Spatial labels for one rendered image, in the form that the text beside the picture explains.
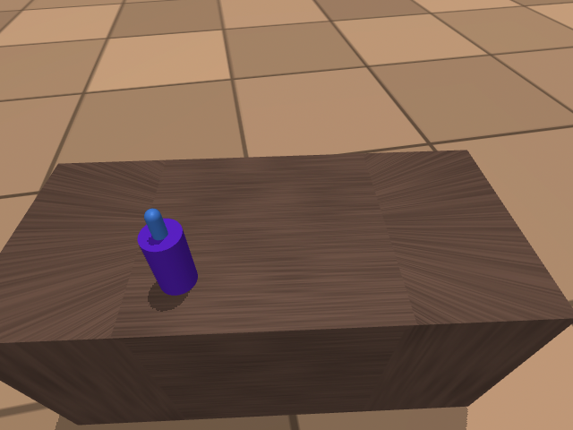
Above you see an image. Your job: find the bottle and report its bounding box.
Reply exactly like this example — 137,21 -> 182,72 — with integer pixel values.
137,209 -> 198,296

